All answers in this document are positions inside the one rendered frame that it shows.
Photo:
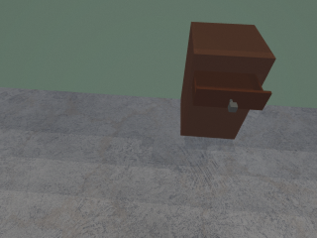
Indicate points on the drawer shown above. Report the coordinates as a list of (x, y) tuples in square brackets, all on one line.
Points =
[(216, 88)]

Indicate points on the handle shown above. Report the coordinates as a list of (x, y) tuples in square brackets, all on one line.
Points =
[(232, 106)]

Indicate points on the cabinet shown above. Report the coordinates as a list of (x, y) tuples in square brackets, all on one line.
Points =
[(221, 47)]

